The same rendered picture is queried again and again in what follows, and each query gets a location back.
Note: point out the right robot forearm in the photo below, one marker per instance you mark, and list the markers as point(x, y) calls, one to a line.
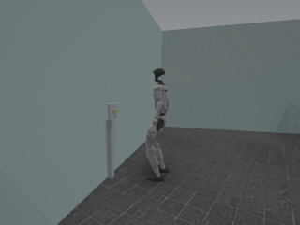
point(165, 111)

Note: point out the left robot hand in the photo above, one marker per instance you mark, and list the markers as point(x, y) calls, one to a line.
point(152, 129)

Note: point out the left robot upper arm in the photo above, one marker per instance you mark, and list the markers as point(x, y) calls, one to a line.
point(157, 90)

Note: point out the panel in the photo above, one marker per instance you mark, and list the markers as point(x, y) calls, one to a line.
point(109, 138)

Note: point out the left robot forearm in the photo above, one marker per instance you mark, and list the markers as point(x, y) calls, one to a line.
point(157, 114)

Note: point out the robot left foot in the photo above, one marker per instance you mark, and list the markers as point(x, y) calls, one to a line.
point(155, 178)

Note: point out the robot torso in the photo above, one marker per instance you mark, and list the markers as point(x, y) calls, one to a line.
point(162, 116)

